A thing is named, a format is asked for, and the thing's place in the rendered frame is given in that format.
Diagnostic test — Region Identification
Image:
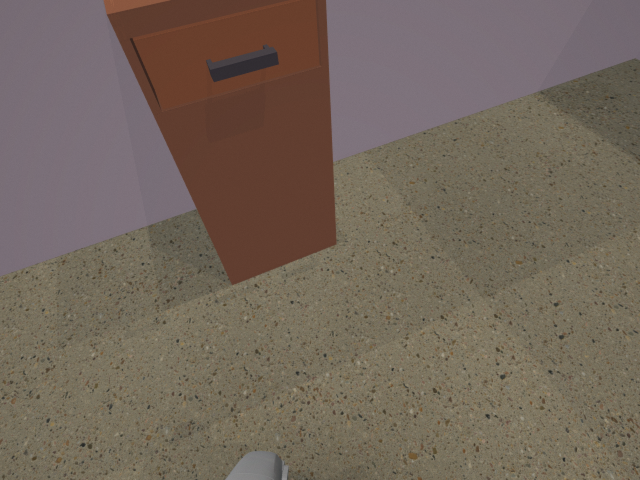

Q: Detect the cabinet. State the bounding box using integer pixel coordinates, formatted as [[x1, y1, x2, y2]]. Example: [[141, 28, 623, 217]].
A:
[[104, 0, 337, 285]]

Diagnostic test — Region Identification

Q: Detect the handle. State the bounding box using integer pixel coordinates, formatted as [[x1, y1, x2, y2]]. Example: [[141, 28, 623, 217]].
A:
[[206, 44, 279, 82]]

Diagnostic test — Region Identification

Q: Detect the left robot thigh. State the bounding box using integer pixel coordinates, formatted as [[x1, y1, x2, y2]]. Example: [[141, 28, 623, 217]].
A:
[[225, 451, 289, 480]]

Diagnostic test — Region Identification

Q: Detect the drawer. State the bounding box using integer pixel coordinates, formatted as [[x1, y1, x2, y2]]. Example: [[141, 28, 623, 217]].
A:
[[133, 0, 320, 109]]

